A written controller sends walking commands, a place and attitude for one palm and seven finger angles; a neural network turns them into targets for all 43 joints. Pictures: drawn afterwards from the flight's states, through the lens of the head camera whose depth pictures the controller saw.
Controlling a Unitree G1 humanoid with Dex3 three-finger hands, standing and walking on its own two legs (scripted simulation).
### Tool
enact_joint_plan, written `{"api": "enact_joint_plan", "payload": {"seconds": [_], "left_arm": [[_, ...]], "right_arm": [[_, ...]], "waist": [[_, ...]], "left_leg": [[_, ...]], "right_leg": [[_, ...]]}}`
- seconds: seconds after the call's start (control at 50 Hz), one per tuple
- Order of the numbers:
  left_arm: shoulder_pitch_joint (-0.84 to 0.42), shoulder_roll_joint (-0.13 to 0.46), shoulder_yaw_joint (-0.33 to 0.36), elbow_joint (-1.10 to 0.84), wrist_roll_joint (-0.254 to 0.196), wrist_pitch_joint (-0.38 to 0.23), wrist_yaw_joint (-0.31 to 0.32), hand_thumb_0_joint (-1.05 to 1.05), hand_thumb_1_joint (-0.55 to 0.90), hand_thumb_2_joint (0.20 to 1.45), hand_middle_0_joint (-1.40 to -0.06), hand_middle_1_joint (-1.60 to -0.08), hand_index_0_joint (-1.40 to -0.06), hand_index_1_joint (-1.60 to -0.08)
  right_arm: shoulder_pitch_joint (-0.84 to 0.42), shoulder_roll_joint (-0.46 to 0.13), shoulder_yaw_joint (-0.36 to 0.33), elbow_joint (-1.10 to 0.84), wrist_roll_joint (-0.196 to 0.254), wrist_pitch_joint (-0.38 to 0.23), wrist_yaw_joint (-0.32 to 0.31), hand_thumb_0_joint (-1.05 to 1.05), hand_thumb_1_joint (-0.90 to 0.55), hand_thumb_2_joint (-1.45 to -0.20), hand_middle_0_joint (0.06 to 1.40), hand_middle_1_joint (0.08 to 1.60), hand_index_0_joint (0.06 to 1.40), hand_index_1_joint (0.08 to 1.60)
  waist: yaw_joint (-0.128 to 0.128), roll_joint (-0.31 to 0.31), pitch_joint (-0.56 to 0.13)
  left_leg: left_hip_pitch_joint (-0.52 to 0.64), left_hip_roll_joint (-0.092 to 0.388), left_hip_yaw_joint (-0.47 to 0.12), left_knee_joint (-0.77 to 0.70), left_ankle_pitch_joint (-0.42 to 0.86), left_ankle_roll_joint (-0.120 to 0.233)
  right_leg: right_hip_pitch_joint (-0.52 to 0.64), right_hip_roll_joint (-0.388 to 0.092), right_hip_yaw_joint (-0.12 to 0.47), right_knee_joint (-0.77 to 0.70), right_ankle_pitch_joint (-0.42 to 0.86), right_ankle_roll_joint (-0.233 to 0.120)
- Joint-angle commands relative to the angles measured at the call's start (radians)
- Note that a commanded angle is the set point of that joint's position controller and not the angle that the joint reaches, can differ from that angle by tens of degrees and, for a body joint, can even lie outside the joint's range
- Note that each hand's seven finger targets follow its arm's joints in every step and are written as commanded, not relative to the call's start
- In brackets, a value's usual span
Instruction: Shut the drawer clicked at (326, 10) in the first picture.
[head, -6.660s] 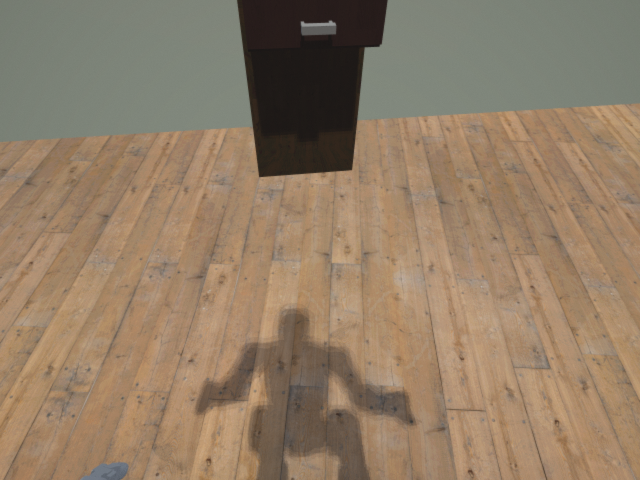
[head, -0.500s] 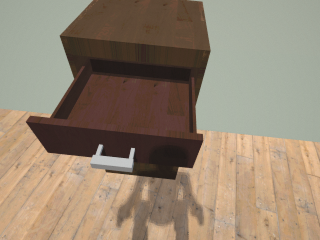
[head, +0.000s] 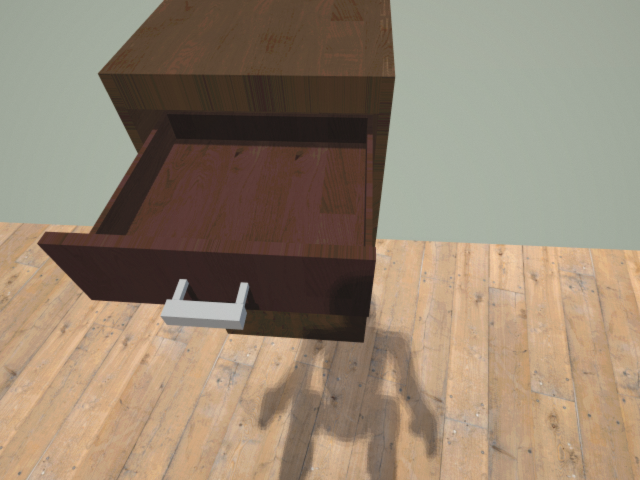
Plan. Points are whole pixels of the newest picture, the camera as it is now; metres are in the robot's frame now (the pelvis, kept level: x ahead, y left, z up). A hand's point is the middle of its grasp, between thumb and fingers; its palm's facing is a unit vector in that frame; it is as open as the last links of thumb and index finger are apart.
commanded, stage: come to a stop and stand still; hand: left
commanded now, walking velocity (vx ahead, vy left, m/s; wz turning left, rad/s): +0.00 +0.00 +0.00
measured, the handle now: (208, 300) +0.32 +0.18 +0.03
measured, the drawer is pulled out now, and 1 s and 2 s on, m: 0.30 0.30 0.30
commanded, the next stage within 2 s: look again from close up in 1.04 s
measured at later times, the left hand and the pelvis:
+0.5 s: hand out of the picture -0.04 +0.19 -0.18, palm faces +0.04 -0.98 -0.18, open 7.4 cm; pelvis +0.00 +0.03 +0.00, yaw -1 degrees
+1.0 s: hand out of the picture +0.02 +0.18 -0.18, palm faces +0.03 -0.98 -0.20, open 7.3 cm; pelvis +0.02 +0.01 +0.00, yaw -1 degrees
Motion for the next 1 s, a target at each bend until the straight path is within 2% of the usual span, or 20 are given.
{"api": "enact_joint_plan", "payload": {"seconds": [0.0,0.02,0.04,0.06,0.08,0.1,0.12,0.16,0.2,0.24,0.28,0.32,0.36,0.38,0.48,0.58,0.74,0.88,0.98], "left_arm": [[0.015,0.182,0.041,-0.023,-0.010,0.001,0.010,0.000,0.900,0.900,-0.200,-0.300,-0.200,-0.300],[0.014,0.154,0.034,-0.025,-0.013,0.005,0.007,0.000,0.900,0.900,-0.200,-0.300,-0.200,-0.300],[0.022,0.122,0.029,-0.030,-0.016,0.011,0.004,0.000,0.900,0.900,-0.200,-0.300,-0.200,-0.300],[0.033,0.101,0.024,-0.032,-0.014,0.012,0.002,0.000,0.900,0.900,-0.200,-0.300,-0.200,-0.300],[0.015,0.099,0.021,-0.017,-0.009,0.020,0.001,0.000,0.900,0.900,-0.200,-0.300,-0.200,-0.300],[0.021,0.096,0.017,-0.005,-0.005,0.022,-0.001,0.000,0.900,0.900,-0.200,-0.300,-0.200,-0.300],[0.051,0.096,0.015,0.006,-0.003,0.021,-0.004,0.000,0.900,0.900,-0.200,-0.300,-0.200,-0.300],[0.090,0.092,0.005,0.037,-0.003,0.014,-0.006,0.000,0.900,0.900,-0.200,-0.300,-0.200,-0.300],[0.107,0.100,0.000,0.054,-0.004,0.009,-0.005,0.000,0.900,0.900,-0.200,-0.300,-0.200,-0.300],[0.113,0.097,-0.004,0.067,-0.005,0.005,-0.005,0.000,0.900,0.900,-0.200,-0.300,-0.200,-0.300],[0.125,0.090,-0.009,0.079,-0.006,0.001,-0.003,0.000,0.900,0.900,-0.200,-0.300,-0.200,-0.300],[0.138,0.087,-0.009,0.085,-0.008,-0.002,-0.003,0.000,0.900,0.900,-0.200,-0.300,-0.200,-0.300],[0.148,0.082,-0.012,0.093,-0.009,-0.007,0.000,0.000,0.900,0.900,-0.200,-0.300,-0.200,-0.300],[0.151,0.080,-0.012,0.097,-0.011,-0.010,0.002,0.000,0.900,0.900,-0.200,-0.300,-0.200,-0.300],[0.166,0.071,-0.012,0.108,-0.014,-0.018,0.005,0.000,0.900,0.900,-0.200,-0.300,-0.200,-0.300],[0.169,0.062,-0.009,0.113,-0.015,-0.019,0.009,0.000,0.900,0.900,-0.200,-0.300,-0.200,-0.300],[0.155,0.058,-0.006,0.109,-0.017,-0.017,0.011,0.000,0.900,0.900,-0.200,-0.300,-0.200,-0.300],[0.145,0.068,-0.004,0.099,-0.017,-0.021,0.011,0.000,0.900,0.900,-0.200,-0.300,-0.200,-0.300],[0.140,0.078,-0.002,0.093,-0.017,-0.024,0.010,0.000,0.900,0.900,-0.200,-0.300,-0.200,-0.300]], "right_arm": [[0.119,-0.023,0.009,-0.008,-0.001,-0.039,-0.001,0.000,-0.900,-0.900,0.200,0.300,0.200,0.300],[0.128,-0.040,0.007,-0.002,-0.002,-0.045,-0.002,0.000,-0.900,-0.900,0.200,0.300,0.200,0.300],[0.111,-0.077,0.007,-0.011,-0.010,-0.050,-0.004,0.000,-0.900,-0.900,0.200,0.300,0.200,0.300],[0.070,-0.102,0.007,-0.025,-0.012,-0.049,-0.004,0.000,-0.900,-0.900,0.200,0.300,0.200,0.300],[0.029,-0.097,0.012,-0.022,-0.012,-0.052,-0.003,0.000,-0.900,-0.900,0.200,0.300,0.200,0.300],[0.001,-0.097,0.015,-0.029,-0.010,-0.052,-0.004,0.000,-0.900,-0.900,0.200,0.300,0.200,0.300],[-0.011,-0.095,0.015,-0.030,-0.009,-0.053,-0.007,0.000,-0.900,-0.900,0.200,0.300,0.200,0.300],[-0.005,-0.088,0.020,-0.024,-0.007,-0.058,-0.009,0.000,-0.900,-0.900,0.200,0.300,0.200,0.300],[0.026,-0.079,0.021,-0.012,-0.003,-0.059,-0.009,0.000,-0.900,-0.900,0.200,0.300,0.200,0.300],[0.046,-0.077,0.020,-0.005,-0.003,-0.060,-0.010,0.000,-0.900,-0.900,0.200,0.300,0.200,0.300],[0.067,-0.069,0.024,0.005,-0.002,-0.061,-0.010,0.000,-0.900,-0.900,0.200,0.300,0.200,0.300],[0.086,-0.061,0.027,0.011,0.000,-0.064,-0.012,0.000,-0.900,-0.900,0.200,0.300,0.200,0.300],[0.100,-0.053,0.031,0.021,0.001,-0.069,-0.014,0.000,-0.900,-0.900,0.200,0.300,0.200,0.300],[0.110,-0.049,0.032,0.023,0.001,-0.071,-0.015,0.000,-0.900,-0.900,0.200,0.300,0.200,0.300],[0.139,-0.034,0.036,0.044,0.002,-0.077,-0.019,0.000,-0.900,-0.900,0.200,0.300,0.200,0.300],[0.155,-0.016,0.039,0.059,0.000,-0.080,-0.022,0.000,-0.900,-0.900,0.200,0.300,0.200,0.300],[0.173,0.001,0.040,0.071,-0.001,-0.078,-0.026,0.000,-0.900,-0.900,0.200,0.300,0.200,0.300],[0.179,0.001,0.037,0.071,-0.003,-0.074,-0.024,0.000,-0.900,-0.900,0.200,0.300,0.200,0.300],[0.176,-0.003,0.035,0.070,-0.002,-0.076,-0.023,0.000,-0.900,-0.900,0.200,0.300,0.200,0.300]], "waist": [[-0.025,-0.180,-0.084],[-0.027,-0.111,-0.079],[-0.015,-0.001,-0.045],[0.003,0.037,-0.021],[0.003,0.123,0.011],[0.012,0.162,0.052],[0.024,0.151,0.058],[0.026,0.122,0.041],[0.015,0.096,0.030],[0.008,0.036,0.045],[0.002,0.014,0.052],[0.000,-0.010,0.047],[-0.005,-0.006,0.022],[-0.009,-0.023,0.002],[-0.011,-0.032,-0.026],[-0.009,-0.024,-0.015],[-0.009,-0.018,0.022],[-0.012,-0.041,0.012],[-0.013,-0.027,-0.014]], "left_leg": [[0.145,-0.002,0.020,-0.312,0.201,0.017],[0.188,0.034,-0.018,-0.350,0.223,0.030],[0.130,0.113,-0.102,-0.376,0.225,0.061],[0.034,0.164,-0.146,-0.395,0.175,0.086],[-0.064,0.175,-0.175,-0.479,0.058,0.096],[-0.129,0.172,-0.183,-0.522,0.002,0.099],[-0.128,0.166,-0.171,-0.526,0.011,0.103],[-0.079,0.137,-0.140,-0.495,0.059,0.092],[-0.057,0.117,-0.123,-0.485,0.050,0.081],[-0.040,0.110,-0.114,-0.473,0.071,0.077],[-0.025,0.101,-0.099,-0.461,0.091,0.071],[0.002,0.096,-0.090,-0.449,0.145,0.072],[0.034,0.093,-0.076,-0.424,0.208,0.068],[0.054,0.089,-0.069,-0.408,0.252,0.066],[0.085,0.088,-0.045,-0.376,0.329,0.061],[0.080,0.087,-0.040,-0.369,0.360,0.058],[0.055,0.088,-0.035,-0.370,0.348,0.056],[0.067,0.083,-0.029,-0.360,0.331,0.051],[0.082,0.084,-0.027,-0.356,0.348,0.049]], "right_leg": [[0.011,-0.155,0.182,-0.118,0.091,-0.072],[-0.037,-0.108,0.148,-0.092,-0.021,-0.040],[-0.064,-0.052,0.104,-0.068,-0.085,-0.005],[-0.031,-0.026,0.069,-0.061,-0.083,0.015],[0.029,-0.015,0.020,-0.017,-0.071,0.036],[0.065,-0.013,0.011,0.014,-0.044,0.040],[0.081,-0.012,0.013,0.018,-0.027,0.035],[0.082,-0.026,0.026,-0.025,0.021,0.035],[0.088,-0.033,0.040,-0.062,0.034,0.036],[0.076,-0.036,0.045,-0.081,0.047,0.034],[0.062,-0.042,0.059,-0.099,0.051,0.032],[0.059,-0.044,0.061,-0.109,0.067,0.029],[0.062,-0.053,0.067,-0.113,0.089,0.028],[0.067,-0.055,0.073,-0.111,0.112,0.025],[0.081,-0.061,0.074,-0.102,0.162,0.016],[0.093,-0.060,0.073,-0.089,0.196,0.010],[0.095,-0.055,0.074,-0.089,0.197,0.005],[0.095,-0.057,0.078,-0.094,0.203,0.000],[0.112,-0.059,0.078,-0.095,0.226,-0.002]]}}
